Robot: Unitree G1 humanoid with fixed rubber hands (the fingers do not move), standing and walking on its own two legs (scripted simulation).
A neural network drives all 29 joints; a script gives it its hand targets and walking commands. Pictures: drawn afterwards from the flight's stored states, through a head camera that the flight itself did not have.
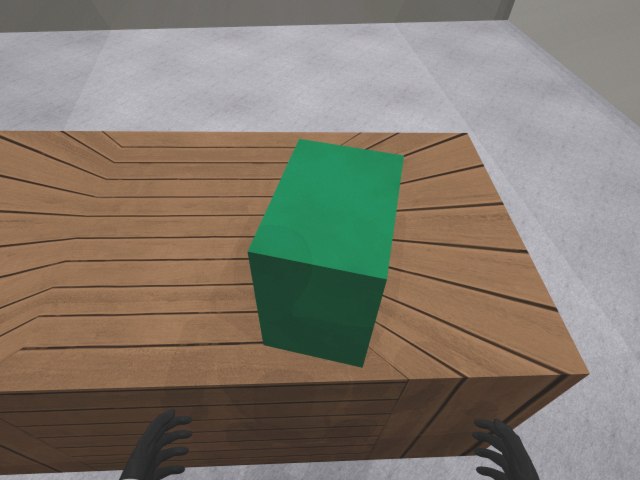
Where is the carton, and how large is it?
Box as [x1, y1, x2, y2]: [248, 139, 403, 367]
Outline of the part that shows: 299,139 248,249 248,256 263,344 362,367 387,275 403,155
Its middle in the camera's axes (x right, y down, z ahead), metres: +0.02 +0.02 +0.67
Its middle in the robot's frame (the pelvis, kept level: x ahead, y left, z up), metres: +0.49 +0.00 -0.05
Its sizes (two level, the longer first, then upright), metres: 0.258 0.179 0.262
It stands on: a pedestal, 0.59 m high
